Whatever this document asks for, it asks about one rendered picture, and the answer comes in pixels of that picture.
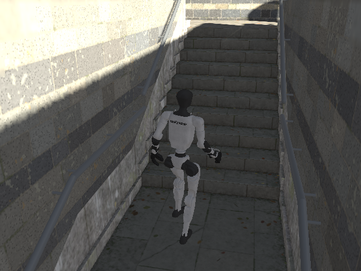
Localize left robot hand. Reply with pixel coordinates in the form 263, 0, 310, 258
151, 152, 164, 166

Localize right robot hand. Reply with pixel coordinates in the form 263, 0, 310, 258
209, 151, 222, 163

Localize right robot forearm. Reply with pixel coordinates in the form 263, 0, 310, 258
202, 140, 218, 158

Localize robot head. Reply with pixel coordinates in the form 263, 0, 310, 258
173, 89, 193, 117

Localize left robot forearm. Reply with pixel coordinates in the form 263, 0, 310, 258
151, 133, 160, 154

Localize left robot upper arm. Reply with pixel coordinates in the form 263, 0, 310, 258
153, 111, 173, 140

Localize left robot foot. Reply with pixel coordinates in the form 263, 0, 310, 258
172, 206, 185, 218

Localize right robot upper arm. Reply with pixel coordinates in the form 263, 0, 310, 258
192, 116, 205, 148

